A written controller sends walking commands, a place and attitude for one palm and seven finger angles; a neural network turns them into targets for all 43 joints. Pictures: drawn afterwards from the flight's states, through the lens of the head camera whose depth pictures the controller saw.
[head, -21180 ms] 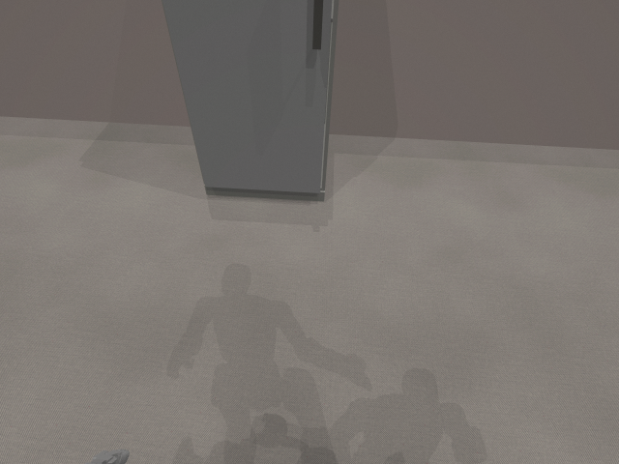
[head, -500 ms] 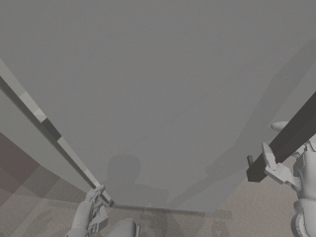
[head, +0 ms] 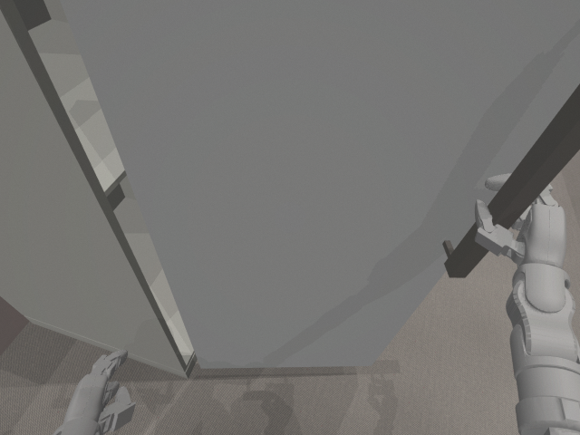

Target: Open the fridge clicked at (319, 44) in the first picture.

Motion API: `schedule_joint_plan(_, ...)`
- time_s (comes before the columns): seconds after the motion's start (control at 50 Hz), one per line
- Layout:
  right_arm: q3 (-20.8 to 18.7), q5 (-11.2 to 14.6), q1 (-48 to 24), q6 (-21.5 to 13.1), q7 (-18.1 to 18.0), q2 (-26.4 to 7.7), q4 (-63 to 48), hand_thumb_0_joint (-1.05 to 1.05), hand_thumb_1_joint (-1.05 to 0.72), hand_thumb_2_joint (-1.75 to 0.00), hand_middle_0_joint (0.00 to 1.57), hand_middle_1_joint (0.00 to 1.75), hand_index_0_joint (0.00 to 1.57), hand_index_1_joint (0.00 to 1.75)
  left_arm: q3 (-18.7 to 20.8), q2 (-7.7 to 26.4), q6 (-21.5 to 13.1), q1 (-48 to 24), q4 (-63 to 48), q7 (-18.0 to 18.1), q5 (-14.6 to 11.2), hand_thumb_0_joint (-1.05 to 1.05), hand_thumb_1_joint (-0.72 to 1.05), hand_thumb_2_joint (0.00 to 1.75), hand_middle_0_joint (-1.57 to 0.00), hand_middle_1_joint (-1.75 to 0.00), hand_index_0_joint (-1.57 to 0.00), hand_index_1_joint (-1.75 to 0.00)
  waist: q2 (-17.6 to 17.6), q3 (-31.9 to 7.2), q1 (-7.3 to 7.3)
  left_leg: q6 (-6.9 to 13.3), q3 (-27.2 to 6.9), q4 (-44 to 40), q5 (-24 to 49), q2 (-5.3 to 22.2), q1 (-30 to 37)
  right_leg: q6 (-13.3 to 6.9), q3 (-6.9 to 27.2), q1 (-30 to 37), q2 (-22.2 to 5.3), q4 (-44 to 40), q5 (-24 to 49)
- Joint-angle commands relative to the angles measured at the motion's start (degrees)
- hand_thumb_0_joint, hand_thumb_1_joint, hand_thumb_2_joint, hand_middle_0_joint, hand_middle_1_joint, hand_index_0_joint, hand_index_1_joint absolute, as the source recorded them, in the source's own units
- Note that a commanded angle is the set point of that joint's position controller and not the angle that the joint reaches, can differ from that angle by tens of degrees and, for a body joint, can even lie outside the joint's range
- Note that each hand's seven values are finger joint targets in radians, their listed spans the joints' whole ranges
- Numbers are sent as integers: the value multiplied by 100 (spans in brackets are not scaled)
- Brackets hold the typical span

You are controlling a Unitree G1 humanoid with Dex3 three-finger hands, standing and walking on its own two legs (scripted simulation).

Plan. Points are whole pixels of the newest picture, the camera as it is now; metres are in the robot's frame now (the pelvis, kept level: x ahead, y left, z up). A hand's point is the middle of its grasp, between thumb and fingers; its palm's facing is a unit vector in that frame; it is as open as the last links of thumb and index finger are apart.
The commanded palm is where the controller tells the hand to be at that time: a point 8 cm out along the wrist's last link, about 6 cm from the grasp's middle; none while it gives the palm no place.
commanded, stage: stop walking and hold the door back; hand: right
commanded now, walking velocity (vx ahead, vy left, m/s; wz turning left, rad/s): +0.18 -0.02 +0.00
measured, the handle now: (523, 163) +0.42 -0.24 +0.21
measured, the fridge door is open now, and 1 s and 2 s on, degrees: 71 70 70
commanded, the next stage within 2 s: loosen the grip on the handle in 1.04 s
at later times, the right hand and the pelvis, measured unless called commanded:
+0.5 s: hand (481, 210) +0.41 -0.22 +0.13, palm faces +0.13 +0.96 -0.24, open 6.4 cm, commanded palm +0.36 -0.29 +0.11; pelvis +0.00 -0.04 -0.01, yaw +6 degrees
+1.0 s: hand (486, 223) +0.38 -0.22 +0.13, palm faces +0.12 +0.98 -0.17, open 6.3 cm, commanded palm +0.35 -0.28 +0.11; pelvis -0.01 -0.06 -0.01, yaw +9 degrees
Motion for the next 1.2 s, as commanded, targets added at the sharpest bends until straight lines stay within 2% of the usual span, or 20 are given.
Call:
schedule_joint_plan(0.0, -1283, 36, -2264, -500, -325, -2218, -1067, 0, -90, -90, 45, 140, 45, 140, 38, 234, -287, -124, -738, 36, -25, 0, 90, 90, -20, -30, -20, -30, 1122, -1662, -379, 705, -1732, -1266, -1502, 1285, 1702, -160, -279, -412, -36, -1085, -510)
schedule_joint_plan(0.1, -994, 31, -2553, -540, -270, -1925, -1126, 0, -90, -90, 45, 140, 45, 140, 32, 201, -293, 206, -765, 104, -65, 0, 90, 90, -20, -30, -20, -30, 413, -1886, -64, 346, -968, -553, -2100, 367, 541, -333, -605, 1667, 71, -3157, -8)
schedule_joint_plan(0.12, -1036, -23, -2554, -593, -246, -2005, -1256, 0, -90, -90, 45, 140, 45, 140, 40, 325, -275, 293, -816, 126, -40, 0, 90, 90, -20, -30, -20, -30, -372, -1777, -63, 152, -652, 243, -2024, -36, 69, -547, 206, 1867, -511, -3721, -379)
schedule_joint_plan(0.14, -705, 24, -2718, -611, -178, -1599, -1496, 0, -90, -90, 45, 140, 45, 140, 44, 450, -286, 197, -930, 102, -52, 0, 90, 90, -20, -30, -20, -30, -1631, -1359, -82, -62, -54, 1517, -1917, -680, -1050, -946, 1894, 2082, -1691, -4244, -739)
schedule_joint_plan(0.16, -453, -29, -3049, -577, -169, -1469, -1568, 0, -90, -90, 45, 140, 45, 140, -55, 202, -279, 60, -928, 73, -133, 0, 90, 90, -20, -30, -20, -30, -1992, -1044, -31, -53, -291, 2635, -2170, -780, -1828, -1293, 2937, 1875, -2378, -4526, -891)
schedule_joint_plan(0.2, -1175, -117, -3090, -546, -253, -2448, -1286, 0, -90, -90, 45, 140, 45, 140, -32, 236, -280, 165, -749, 159, -121, 0, 90, 90, -20, -30, -20, -30, -907, -897, -173, -49, -774, 3011, -1450, -418, -1876, -1413, 2682, 1607, -2362, -4150, -210)
schedule_joint_plan(0.22, -991, -152, -2705, -488, -189, -2162, -1087, 0, -90, -90, 45, 140, 45, 140, -13, 275, -244, 220, -629, 181, -112, 0, 90, 90, -20, -30, -20, -30, -562, -854, -165, -104, -637, 2783, -1270, -406, -1947, -1354, 1992, 1904, -2141, -3782, 901)
schedule_joint_plan(0.28, -413, -63, -2537, -363, 9, -1543, -1674, 0, -90, -90, 45, 140, 45, 140, -78, 217, -182, 416, -626, 194, -115, 0, 90, 90, -20, -30, -20, -30, -1063, -1338, -79, -100, -184, 1957, -1103, -660, -1429, -1070, 882, 2564, -1698, -3161, 3155)
schedule_joint_plan(0.42, -781, 0, -1390, -228, -3, -1868, -2570, 0, -90, -90, 45, 140, 45, 140, -181, 141, -201, 228, -812, 104, -89, 0, 90, 90, -20, -30, -20, -30, -1209, -1602, -40, -14, 32, -32, -274, -896, 212, -591, 398, 2172, -1542, -2264, 4631)
schedule_joint_plan(0.48, -1124, 19, -950, -294, -119, -2045, -2973, 0, -90, -90, 45, 140, 45, 140, -133, 63, -175, 162, -1003, 41, -138, 0, 90, 90, -20, -30, -20, -30, -399, -2210, 4, 486, -816, 286, 3228, 103, 2463, -192, -134, 427, -943, -856, 3264)
schedule_joint_plan(0.52, -1578, 202, -292, -159, -202, -2234, -2250, 0, -90, -90, 45, 140, 45, 140, -32, 97, -142, 331, -936, 21, -219, 0, 90, 90, -20, -30, -20, -30, 1204, -2443, -179, 1266, -1951, 339, 4813, 1193, 3188, -37, 132, -953, -172, 679, -939)
schedule_joint_plan(0.72, -1050, 129, -1156, -310, -222, -1752, -2340, 0, -90, -90, 45, 140, 45, 140, -193, 80, -127, -119, -755, 246, -40, 0, 90, 90, -20, -30, -20, -30, 369, -1343, -69, 395, -851, -267, 223, 303, 352, -89, 25, 1185, -316, -2477, 1314)
schedule_joint_plan(0.8, -743, 107, -1410, -417, -174, -1557, -2607, 0, -90, -90, 45, 140, 45, 140, -232, 30, -176, -254, -939, 176, 11, 0, 90, 90, -20, -30, -20, -30, -1809, -1234, -147, -78, -567, 1555, -1539, -717, -33, -909, 2065, 1133, -1862, -3546, 3188)
schedule_joint_plan(0.88, -496, 75, -629, -355, -101, -1126, -3050, 0, -90, -90, 45, 140, 45, 140, -136, 78, -202, -48, -1009, 20, -3, 0, 90, 90, -20, -30, -20, -30, -1071, -1735, -154, -34, -579, 245, -966, -730, 220, -722, 1088, 2111, -1506, -2475, 4436)
schedule_joint_plan(0.96, -744, 84, -841, -258, -155, -1454, -2858, 0, -90, -90, 45, 140, 45, 140, -235, 15, -200, -65, -1036, 108, -31, 0, 90, 90, -20, -30, -20, -30, -784, -1927, -53, 38, -722, -24, 1442, -284, 1337, -251, 462, 1211, -946, -2342, 3262)
schedule_joint_plan(1.04, -560, 190, -1218, -177, -181, -1366, -2485, 0, -90, -90, 45, 140, 45, 140, -227, 12, -175, -62, -945, 175, -101, 0, 90, 90, -20, -30, -20, -30, 194, -2029, -46, 102, -936, 122, 1926, -39, 1207, -156, 263, 1168, -780, -2171, 2619)
schedule_joint_plan(1.1, -775, 180, -1234, -140, -209, -1703, -1938, 0, -90, -90, 45, 140, 45, 140, -209, 83, -147, -58, -805, 258, -77, 0, 90, 90, -20, -30, -20, -30, -46, -1767, -84, 46, -969, -112, 1036, -104, 838, -220, 279, 1160, -735, -2360, 2100)
schedule_joint_plan(1.12, -2876, -618, -5642, -306, -64, -4738, -2635, 0, -90, -90, 45, 140, 45, 140, 163, 137, -247, 164, -897, 26, 24, 0, 90, 90, -20, -30, -20, -30, 864, -1053, -320, -83, -1272, -647, 1452, -88, 697, -314, -19, 535, -481, -2049, 1780)
schedule_joint_plan(1.14, -538, -542, -3628, 243, 354, -1385, 248, 0, -78, -84, 45, 140, 45, 140, 7, 52, -547, -53, -735, -38, 124, 0, 90, 90, -20, -30, -20, -30, 327, -2695, 180, 284, -328, 697, 2064, -759, 500, -274, -159, 1342, -49, -2812, 2837)
schedule_joint_plan(1.18, -1095, 247, -2378, -47, 646, -1276, -1063, 0, -54, -73, 45, 140, 45, 140, 53, 273, -607, 265, -718, -34, -92, 0, 90, 90, -20, -30, -20, -30, -1163, -3150, -314, 150, -260, 515, 596, -829, -231, -54, 170, 2393, -163, -2301, 2846)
